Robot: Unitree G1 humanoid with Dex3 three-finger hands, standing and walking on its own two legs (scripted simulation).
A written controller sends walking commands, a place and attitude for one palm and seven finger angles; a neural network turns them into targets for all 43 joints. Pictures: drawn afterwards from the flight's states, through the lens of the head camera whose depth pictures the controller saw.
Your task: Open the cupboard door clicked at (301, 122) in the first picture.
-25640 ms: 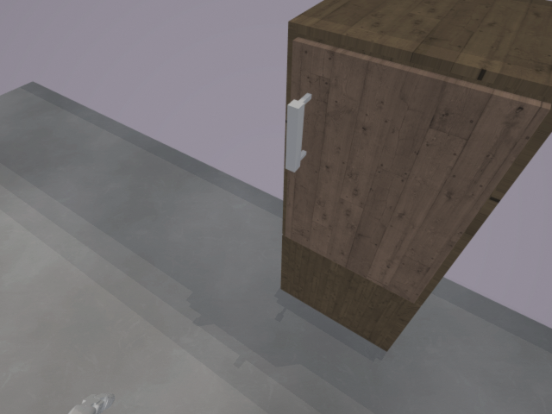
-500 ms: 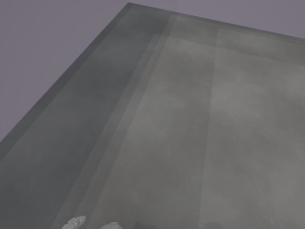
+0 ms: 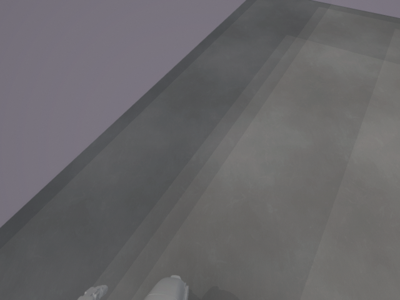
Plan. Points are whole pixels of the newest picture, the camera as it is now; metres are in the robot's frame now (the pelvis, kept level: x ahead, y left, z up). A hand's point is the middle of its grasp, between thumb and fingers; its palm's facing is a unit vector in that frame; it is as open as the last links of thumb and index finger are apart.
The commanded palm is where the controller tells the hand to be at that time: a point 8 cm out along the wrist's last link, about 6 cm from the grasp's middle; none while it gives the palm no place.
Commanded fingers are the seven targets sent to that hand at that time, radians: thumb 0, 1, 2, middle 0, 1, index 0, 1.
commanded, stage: turn to face it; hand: left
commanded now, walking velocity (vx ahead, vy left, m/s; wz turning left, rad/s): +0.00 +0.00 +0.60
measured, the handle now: out of the picture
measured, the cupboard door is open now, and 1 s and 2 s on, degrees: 44 44 44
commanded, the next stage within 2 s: none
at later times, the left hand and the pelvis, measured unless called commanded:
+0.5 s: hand out of the picture +0.05 +0.24 -0.16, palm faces +0.33 -0.91 -0.26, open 7.4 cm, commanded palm none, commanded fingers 0.00 0.90 0.90 -0.20 -0.30 -0.20 -0.30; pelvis +0.03 +0.00 +0.01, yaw +18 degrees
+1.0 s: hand out of the picture -0.02 +0.16 -0.17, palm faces +0.59 -0.77 -0.22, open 7.4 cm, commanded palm none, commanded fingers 0.00 0.90 0.90 -0.20 -0.30 -0.20 -0.30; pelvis +0.05 -0.03 +0.00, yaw +37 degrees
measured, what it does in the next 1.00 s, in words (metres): steps on the spot, turning left: left foot, then right foot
